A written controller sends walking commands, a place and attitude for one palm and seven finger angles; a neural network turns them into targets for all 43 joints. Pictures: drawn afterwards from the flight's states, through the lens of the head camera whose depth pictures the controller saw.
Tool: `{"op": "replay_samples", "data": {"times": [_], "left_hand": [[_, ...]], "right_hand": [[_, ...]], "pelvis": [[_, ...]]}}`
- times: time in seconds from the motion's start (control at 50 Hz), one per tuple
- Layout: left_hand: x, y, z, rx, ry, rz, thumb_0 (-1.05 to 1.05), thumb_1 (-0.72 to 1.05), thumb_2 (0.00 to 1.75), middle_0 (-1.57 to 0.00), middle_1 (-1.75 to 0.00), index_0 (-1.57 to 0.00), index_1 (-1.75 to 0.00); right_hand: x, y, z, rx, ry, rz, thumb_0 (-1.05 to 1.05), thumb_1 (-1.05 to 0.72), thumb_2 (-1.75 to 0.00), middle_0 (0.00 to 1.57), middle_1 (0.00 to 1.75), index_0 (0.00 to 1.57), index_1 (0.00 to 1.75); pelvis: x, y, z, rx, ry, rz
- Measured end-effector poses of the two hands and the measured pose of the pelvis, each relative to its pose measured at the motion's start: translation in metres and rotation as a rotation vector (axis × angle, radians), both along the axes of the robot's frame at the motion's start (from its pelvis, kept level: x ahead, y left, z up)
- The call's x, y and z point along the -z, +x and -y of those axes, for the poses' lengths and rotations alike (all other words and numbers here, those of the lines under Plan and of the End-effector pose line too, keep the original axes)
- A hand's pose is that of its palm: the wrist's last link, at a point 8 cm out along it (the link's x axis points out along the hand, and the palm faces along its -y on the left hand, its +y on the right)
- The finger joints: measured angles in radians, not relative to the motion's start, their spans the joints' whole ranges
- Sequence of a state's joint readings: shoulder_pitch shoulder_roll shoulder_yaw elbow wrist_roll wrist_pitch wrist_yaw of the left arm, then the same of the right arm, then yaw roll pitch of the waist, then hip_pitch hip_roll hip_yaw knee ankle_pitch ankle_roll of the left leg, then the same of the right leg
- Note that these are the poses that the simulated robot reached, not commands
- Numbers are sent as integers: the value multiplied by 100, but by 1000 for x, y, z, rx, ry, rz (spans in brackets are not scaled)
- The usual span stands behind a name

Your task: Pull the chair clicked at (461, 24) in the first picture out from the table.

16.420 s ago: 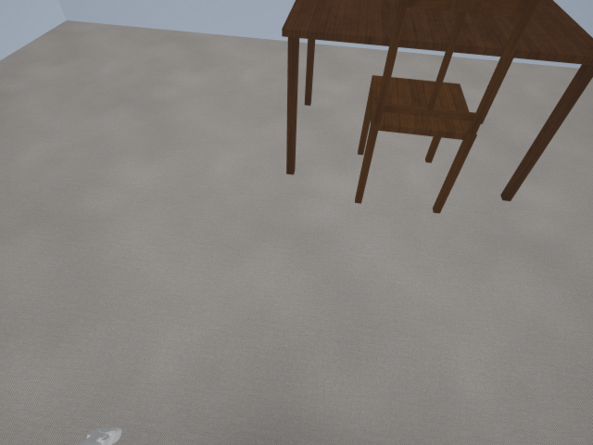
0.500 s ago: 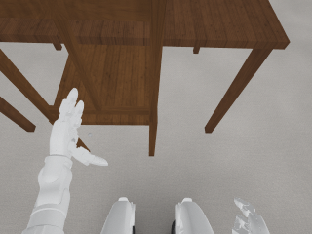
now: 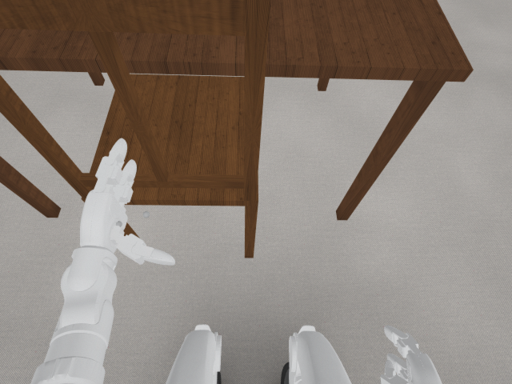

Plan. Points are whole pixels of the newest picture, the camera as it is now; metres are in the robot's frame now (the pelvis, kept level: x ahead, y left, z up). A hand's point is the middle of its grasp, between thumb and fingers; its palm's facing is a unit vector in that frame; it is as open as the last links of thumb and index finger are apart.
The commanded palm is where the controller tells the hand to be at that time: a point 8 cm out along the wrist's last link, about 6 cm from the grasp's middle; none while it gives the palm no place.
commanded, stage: aim the fingers beside a spindle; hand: left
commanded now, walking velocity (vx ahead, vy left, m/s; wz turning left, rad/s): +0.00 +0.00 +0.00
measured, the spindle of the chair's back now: (140, 123) +0.51 +0.21 +0.05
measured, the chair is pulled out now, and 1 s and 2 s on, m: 0.00 0.00 0.00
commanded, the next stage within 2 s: push the fingers through the gap in 1.14 s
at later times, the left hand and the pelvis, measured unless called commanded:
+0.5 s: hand (151, 216) +0.36 +0.17 +0.02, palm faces -0.02 -1.00 -0.02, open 16.9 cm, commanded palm +0.34 +0.23 +0.03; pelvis +0.00 +0.01 +0.00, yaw -1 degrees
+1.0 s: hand (136, 212) +0.36 +0.19 +0.03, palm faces +0.03 -1.00 -0.05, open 16.9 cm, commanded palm +0.34 +0.24 +0.02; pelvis +0.00 +0.00 +0.00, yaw +0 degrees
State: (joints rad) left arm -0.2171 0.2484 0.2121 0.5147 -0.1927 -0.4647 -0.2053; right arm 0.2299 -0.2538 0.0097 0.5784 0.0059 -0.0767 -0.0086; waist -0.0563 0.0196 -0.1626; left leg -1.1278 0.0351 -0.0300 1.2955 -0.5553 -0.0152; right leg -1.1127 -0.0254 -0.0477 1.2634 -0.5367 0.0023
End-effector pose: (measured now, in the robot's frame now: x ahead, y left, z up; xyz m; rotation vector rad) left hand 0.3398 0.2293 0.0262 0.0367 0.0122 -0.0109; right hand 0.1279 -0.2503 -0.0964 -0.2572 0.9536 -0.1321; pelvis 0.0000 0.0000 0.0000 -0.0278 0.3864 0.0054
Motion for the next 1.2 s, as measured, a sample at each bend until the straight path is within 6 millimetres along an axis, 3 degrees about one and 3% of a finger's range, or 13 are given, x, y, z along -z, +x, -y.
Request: {"op": "replay_samples", "data": {"times": [0.1,0.28,0.44,0.52,0.6,0.68,0.78,0.88,0.94,1.04,1.2], "left_hand": [[14,4,3,0,-14,-42,-1,-50,30,-6,-8,-6,-8],[-9,5,-10,-26,16,35,-1,-50,30,-6,-8,-6,-8],[16,3,2,13,-24,-60,-1,-50,30,-6,-8,-6,-8],[4,1,4,0,-14,9,-1,-50,30,-6,-8,-6,-8],[-8,5,-6,-27,16,49,-1,-50,30,-6,-9,-6,-8],[-3,5,-13,-29,13,-1,-1,-50,30,-6,-8,-6,-8],[10,-7,-5,8,-21,-59,-1,-50,30,-6,-8,-6,-8],[-1,-12,2,1,-16,20,-1,-50,30,-6,-8,-6,-8],[-6,-7,-5,-22,5,51,-1,-50,30,-6,-9,-6,-8],[3,2,-16,-33,5,-4,-1,-50,30,-6,-8,-6,-8],[3,-5,4,29,-24,-5,-1,-50,30,-6,-8,-6,-8]], "right_hand": [[0,-2,2,13,-10,1,1,-91,-90,21,30,20,30],[-1,-6,-4,12,3,-13,1,-91,-90,21,30,20,30],[-1,-4,-5,11,-5,-16,1,-91,-90,21,30,20,30],[-3,-2,-5,17,-10,-6,1,-91,-90,21,30,20,30],[-4,1,-7,9,-1,-4,1,-91,-90,21,30,20,30],[-3,2,-9,3,12,-4,1,-91,-90,21,30,20,30],[-5,4,-8,4,7,3,1,-91,-90,21,30,20,30],[-7,7,-7,-1,-8,19,1,-91,-90,21,30,20,30],[-6,8,-8,-10,-9,21,1,-91,-90,21,30,20,30],[-3,6,-7,-11,-4,16,1,-91,-90,21,30,20,30],[-2,0,-7,7,-6,5,1,-91,-90,21,30,20,30]], "pelvis": [[3,-1,-1,7,0,-6],[-1,1,-4,6,-3,-2],[0,2,-6,5,-4,-11],[-1,3,-7,11,-3,-5],[-2,3,-6,9,-3,-1],[-2,4,-6,6,-5,-2],[-3,4,-7,5,-6,-2],[-2,3,-7,4,-6,5],[-1,2,-5,2,-6,7],[2,-1,-4,0,-9,0],[-1,0,-7,6,-7,-2]]}}
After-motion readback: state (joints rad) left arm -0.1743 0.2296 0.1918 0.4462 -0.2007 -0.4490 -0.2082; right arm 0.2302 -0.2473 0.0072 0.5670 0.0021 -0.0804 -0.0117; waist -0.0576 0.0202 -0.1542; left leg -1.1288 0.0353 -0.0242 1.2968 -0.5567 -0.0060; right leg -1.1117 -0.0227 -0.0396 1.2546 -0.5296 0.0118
